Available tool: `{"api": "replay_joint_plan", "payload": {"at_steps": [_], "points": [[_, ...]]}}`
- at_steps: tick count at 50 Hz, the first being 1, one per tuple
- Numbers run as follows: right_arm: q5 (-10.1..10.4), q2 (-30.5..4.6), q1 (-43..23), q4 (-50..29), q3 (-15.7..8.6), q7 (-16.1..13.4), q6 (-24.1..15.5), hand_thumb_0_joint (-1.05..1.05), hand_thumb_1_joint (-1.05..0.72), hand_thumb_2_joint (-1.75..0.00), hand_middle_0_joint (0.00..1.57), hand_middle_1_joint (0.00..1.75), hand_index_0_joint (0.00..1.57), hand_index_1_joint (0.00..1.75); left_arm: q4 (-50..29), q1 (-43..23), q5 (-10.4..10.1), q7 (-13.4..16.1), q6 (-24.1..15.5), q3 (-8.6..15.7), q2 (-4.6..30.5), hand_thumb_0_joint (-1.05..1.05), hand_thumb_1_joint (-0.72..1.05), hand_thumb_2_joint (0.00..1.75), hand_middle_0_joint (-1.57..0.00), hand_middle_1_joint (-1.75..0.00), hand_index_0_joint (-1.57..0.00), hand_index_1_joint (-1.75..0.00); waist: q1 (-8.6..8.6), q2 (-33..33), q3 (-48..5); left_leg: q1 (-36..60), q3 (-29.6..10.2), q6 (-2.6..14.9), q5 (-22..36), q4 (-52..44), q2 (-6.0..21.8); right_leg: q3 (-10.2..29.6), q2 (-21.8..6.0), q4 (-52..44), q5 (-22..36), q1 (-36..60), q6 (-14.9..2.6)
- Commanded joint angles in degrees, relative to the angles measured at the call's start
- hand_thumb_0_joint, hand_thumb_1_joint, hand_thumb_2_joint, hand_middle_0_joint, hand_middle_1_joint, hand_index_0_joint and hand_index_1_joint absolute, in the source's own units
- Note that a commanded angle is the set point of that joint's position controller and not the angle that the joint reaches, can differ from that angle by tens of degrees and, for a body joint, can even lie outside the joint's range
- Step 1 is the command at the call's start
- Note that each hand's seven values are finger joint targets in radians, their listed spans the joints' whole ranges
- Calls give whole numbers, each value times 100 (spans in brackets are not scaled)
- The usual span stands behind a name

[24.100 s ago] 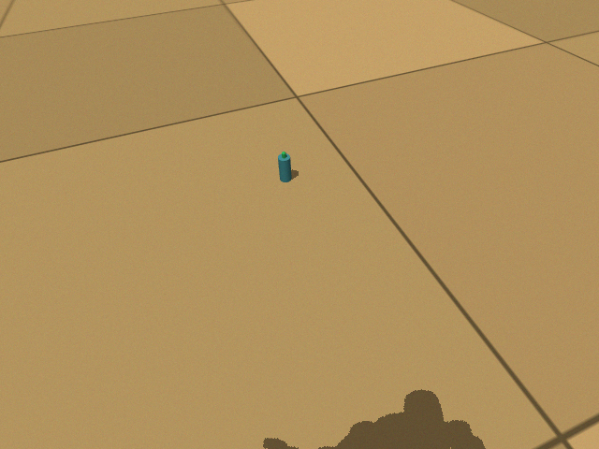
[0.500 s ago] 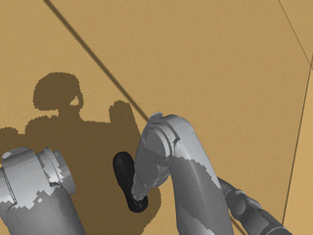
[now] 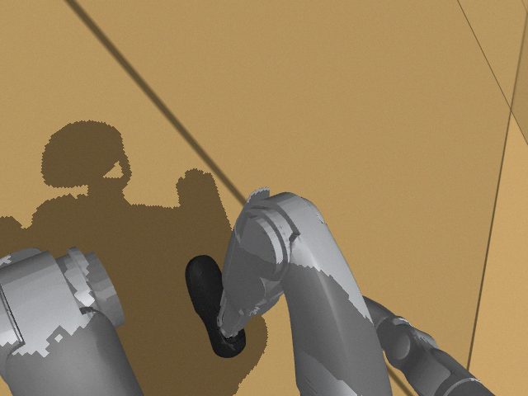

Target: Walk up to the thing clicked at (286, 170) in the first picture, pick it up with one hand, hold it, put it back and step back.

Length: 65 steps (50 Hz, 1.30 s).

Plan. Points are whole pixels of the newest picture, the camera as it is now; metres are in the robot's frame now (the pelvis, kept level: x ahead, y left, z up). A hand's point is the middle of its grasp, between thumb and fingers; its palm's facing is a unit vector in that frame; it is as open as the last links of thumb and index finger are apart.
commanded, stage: open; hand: left
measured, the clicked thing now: out of the picture +0.46 +0.31 -0.21
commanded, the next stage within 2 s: withdraw in 0.20 s
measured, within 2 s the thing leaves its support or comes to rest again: neither
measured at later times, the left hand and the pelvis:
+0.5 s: hand out of the picture +0.46 +0.32 -0.16, palm faces +0.43 -0.90 +0.01, open 16.5 cm; pelvis +0.00 +0.00 +0.00, yaw +0 degrees
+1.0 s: hand out of the picture +0.41 +0.41 -0.05, palm faces +0.37 -0.89 -0.28, open 17.4 cm; pelvis +0.00 -0.01 +0.04, yaw +5 degrees
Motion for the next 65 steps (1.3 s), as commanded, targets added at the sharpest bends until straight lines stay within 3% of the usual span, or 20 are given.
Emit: {"api": "replay_joint_plan", "payload": {"at_steps": [1,19,28,30,32,33,34,37,39,40,41,42,45,46,47,51,54,57,60,65], "points": [[-15,-2143,374,26,-698,-103,83,0,-91,-90,20,30,20,30,-753,-1297,-12,-1,-352,27,794,0,-45,36,-61,-51,-61,-51,-851,3457,-3208,2419,275,-257,1073,-2011,331,-348,277,-767,981,1607,-292],[-4,-2109,339,-19,-691,-115,110,0,-91,-90,20,30,20,30,-928,-1282,-15,-43,-356,59,891,0,-61,18,-19,-21,-19,-21,-801,3475,-3229,2428,293,-233,1026,-2012,344,-315,290,-787,936,1621,-282],[140,-2162,641,-45,-1033,-202,270,0,-92,-91,20,30,20,30,-2552,-1009,-11,-340,55,1018,1980,0,-61,10,-8,-9,-7,-11,-150,4501,-4301,3189,484,-352,1654,-2281,373,-129,224,-672,1145,1800,-368],[246,-2078,712,-89,-1173,-225,286,0,-93,-91,20,30,20,30,-2706,-885,-39,-542,356,874,1667,0,-61,7,-8,-7,-7,-9,-77,4498,-4454,3072,583,-335,1638,-2362,350,-58,215,-696,1159,1800,-400],[363,-1982,892,21,-1331,-222,277,0,-93,-91,20,30,20,30,-2633,-658,-101,-772,709,394,909,0,-61,7,-8,-7,-7,-8,-132,4392,-4273,2881,619,-327,1359,-2489,339,-34,200,-735,945,1446,-425],[462,-1925,873,22,-1362,-232,271,0,-93,-91,20,30,20,30,-2368,-591,-157,-924,911,-52,372,0,-61,6,-8,-6,-7,-8,-279,4093,-3944,2496,626,-253,855,-2529,307,-35,187,-838,638,1254,-417],[555,-1909,961,-9,-1455,-241,242,0,-92,-90,20,30,20,30,-2380,-479,-230,-1027,1096,-206,99,0,-61,5,-8,-6,-7,-7,-302,3764,-3849,2235,638,-196,575,-2577,287,-33,177,-939,493,1226,-402],[800,-1874,1097,20,-1631,-281,169,0,-90,-89,20,30,20,30,-2906,-1003,-446,-1231,1379,-35,404,0,-61,3,-5,-6,-7,-5,-150,3264,-3834,1709,726,-57,76,-2514,214,58,155,-1082,189,1121,-366],[903,-1789,1223,87,-1686,-268,133,0,-81,-89,20,30,20,30,-3007,-1312,-594,-1281,1452,-28,266,0,-53,7,-6,-2,-4,-4,-145,3131,-3859,1687,710,-32,32,-2490,186,87,146,-1053,157,997,-380],[1052,-1698,1453,281,-2084,-291,219,0,-89,-92,20,30,20,30,-2733,-813,522,-986,1830,206,1449,0,-55,5,-8,-7,-8,-6,346,3640,-4407,2390,915,-75,477,-2756,169,231,102,-1150,310,928,-433],[1125,-1571,1493,172,-2046,-277,255,0,-93,-92,20,30,20,30,-3018,-1230,437,-912,2007,74,1085,0,-55,5,-8,-6,-8,-6,189,3713,-4552,2429,868,-90,489,-2851,205,246,113,-1139,290,846,-454],[1182,-1502,1594,193,-2092,-276,280,0,-94,-92,20,30,20,30,-3075,-1250,429,-900,2121,41,912,0,-55,5,-8,-7,-8,-6,225,3704,-4731,2553,899,-92,549,-2902,202,288,97,-1173,316,867,-464],[1346,-1549,1631,40,-2379,-311,405,0,-97,-92,20,30,20,30,-3377,-747,667,-723,2590,518,1489,0,-55,4,-8,-7,-9,-7,710,4266,-5302,3122,986,-165,738,-3289,201,463,24,-1140,287,858,-504],[1392,-1508,1869,76,-2427,-321,465,0,-97,-92,20,30,20,30,-4065,-1174,741,-666,2686,744,1929,0,-54,4,-8,-8,-9,-6,769,4512,-5568,3303,1012,-186,1004,-3355,194,491,20,-1116,418,896,-514],[1454,-1352,1844,46,-2439,-318,511,0,-98,-93,20,30,20,30,-4215,-1064,813,-614,2814,776,1964,0,-55,4,-8,-9,-9,-8,908,4597,-5757,3394,1063,-182,1014,-3457,180,551,22,-1128,383,870,-537],[1634,-1202,2056,74,-2798,-395,602,0,-90,-90,20,30,20,30,-4189,-261,910,-472,3514,662,1357,0,-48,9,-6,-6,-6,-6,969,4296,-5661,3288,1292,-148,1053,-3654,128,731,15,-1420,369,845,-558],[1783,-1053,2118,9,-3005,-433,605,0,-90,-90,20,30,20,30,-3808,517,913,-414,4037,195,360,0,-47,10,-6,-7,-6,-7,944,3492,-5433,2859,1394,-39,718,-3843,59,801,-21,-1783,112,923,-545],[1933,-992,2286,-63,-3316,-484,613,0,-90,-90,20,30,20,30,-4710,657,913,-302,4461,-18,84,0,-47,10,-6,-7,-6,-7,1078,3092,-6017,3281,1480,-1,840,-4128,26,959,-57,-2218,128,1187,-541],[2082,-900,2396,-192,-3512,-526,571,0,-90,-90,20,30,20,30,-5579,1040,843,-163,4871,-451,-474,0,-52,7,-5,-6,-6,-6,1020,2679,-6420,3643,1549,51,739,-4519,-16,1079,-78,-2822,147,1891,-487],[2315,-714,2173,-550,-3602,-766,470,0,-90,-90,20,30,20,30,-7034,2215,756,250,5462,-296,-326,0,-50,8,-6,-6,-6,-6,1415,2435,-6411,4296,1547,88,265,-5528,18,1316,-121,-3740,-239,2900,-450]]}}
